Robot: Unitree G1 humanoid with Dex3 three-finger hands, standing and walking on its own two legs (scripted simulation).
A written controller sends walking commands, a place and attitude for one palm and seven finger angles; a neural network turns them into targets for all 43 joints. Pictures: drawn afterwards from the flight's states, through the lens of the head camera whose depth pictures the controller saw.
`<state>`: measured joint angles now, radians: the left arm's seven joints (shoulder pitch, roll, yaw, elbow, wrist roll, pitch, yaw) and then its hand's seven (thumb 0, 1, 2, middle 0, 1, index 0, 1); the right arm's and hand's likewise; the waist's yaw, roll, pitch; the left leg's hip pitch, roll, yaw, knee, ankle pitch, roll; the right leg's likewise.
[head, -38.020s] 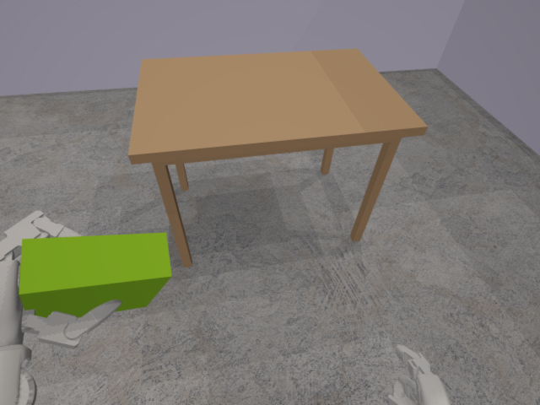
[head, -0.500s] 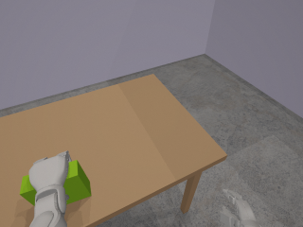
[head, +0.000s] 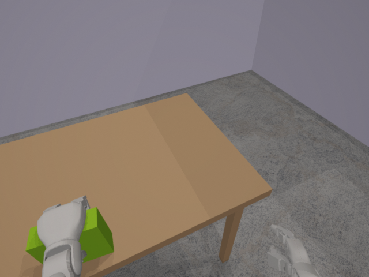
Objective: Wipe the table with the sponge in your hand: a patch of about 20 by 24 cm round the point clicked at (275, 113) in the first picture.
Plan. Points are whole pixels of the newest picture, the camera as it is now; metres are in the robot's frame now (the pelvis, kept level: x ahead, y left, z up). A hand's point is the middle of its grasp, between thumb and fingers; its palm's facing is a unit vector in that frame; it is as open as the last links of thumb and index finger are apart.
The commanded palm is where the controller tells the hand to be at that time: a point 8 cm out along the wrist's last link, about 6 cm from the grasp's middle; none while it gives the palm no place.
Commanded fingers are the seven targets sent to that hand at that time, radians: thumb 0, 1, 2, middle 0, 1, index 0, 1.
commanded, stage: wipe back along the first lane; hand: left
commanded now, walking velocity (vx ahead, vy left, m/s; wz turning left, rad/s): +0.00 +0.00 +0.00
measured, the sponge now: (78, 245) +0.19 +0.29 -0.06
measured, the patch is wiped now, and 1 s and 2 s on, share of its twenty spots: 1.00 1.00 1.00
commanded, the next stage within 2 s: lift the sponge slowly off the table in 0.52 s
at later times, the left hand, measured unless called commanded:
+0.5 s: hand (75, 232) +0.20 +0.29 -0.01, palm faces -0.05 -0.05 -1.00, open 9.6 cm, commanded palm +0.16 +0.26 +0.02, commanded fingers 0.00 0.10 1.30 -1.20 -1.60 -1.20 -1.60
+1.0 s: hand (74, 231) +0.20 +0.29 -0.01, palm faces -0.06 -0.08 -1.00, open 9.6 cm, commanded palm +0.17 +0.27 +0.05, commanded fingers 0.00 0.10 1.30 -1.20 -1.60 -1.20 -1.60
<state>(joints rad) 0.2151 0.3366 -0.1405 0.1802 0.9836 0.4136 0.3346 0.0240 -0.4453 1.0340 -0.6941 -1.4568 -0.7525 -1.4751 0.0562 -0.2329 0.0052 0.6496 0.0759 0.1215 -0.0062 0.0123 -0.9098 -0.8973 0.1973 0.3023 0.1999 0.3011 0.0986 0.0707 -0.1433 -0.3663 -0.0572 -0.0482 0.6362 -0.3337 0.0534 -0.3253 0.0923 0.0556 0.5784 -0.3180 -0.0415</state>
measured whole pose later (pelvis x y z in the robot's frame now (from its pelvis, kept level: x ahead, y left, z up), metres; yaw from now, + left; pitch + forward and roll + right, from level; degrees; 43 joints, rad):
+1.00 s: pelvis +0.00 -0.01 +0.00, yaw +1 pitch +4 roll -1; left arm 0.16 0.35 -0.11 0.24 0.96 0.39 0.30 0.00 -0.46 1.04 -0.72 -1.44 -0.78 -1.46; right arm 0.08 -0.24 0.00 0.66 0.07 0.09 -0.04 0.01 -0.91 -0.90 0.20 0.30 0.20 0.30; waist 0.10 0.07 -0.13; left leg -0.36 -0.05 -0.06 0.63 -0.32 0.04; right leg -0.32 0.10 0.04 0.57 -0.31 -0.06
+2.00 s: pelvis -0.01 +0.00 +0.01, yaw +0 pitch -3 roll -1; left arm 0.22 0.37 -0.14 -0.01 0.93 0.45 0.15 -0.01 -0.49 1.04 -0.77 -1.39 -0.82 -1.40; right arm 0.01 -0.23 0.03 0.69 0.05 0.09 -0.03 0.01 -0.91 -0.90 0.20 0.30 0.20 0.30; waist 0.13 0.09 -0.05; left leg -0.16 -0.05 -0.05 0.48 -0.26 0.05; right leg -0.12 0.09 0.07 0.42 -0.24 -0.05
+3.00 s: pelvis -0.01 -0.01 +0.02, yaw +0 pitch -5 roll -1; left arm 0.18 0.44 -0.11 -0.15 0.91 0.49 0.04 -0.01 -0.49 1.04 -0.77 -1.39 -0.83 -1.40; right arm -0.02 -0.24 0.05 0.68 0.05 0.08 -0.04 0.01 -0.91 -0.90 0.20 0.30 0.20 0.30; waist 0.14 0.09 -0.02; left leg -0.11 -0.05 -0.06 0.43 -0.23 0.04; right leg -0.07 0.09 0.06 0.38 -0.21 -0.05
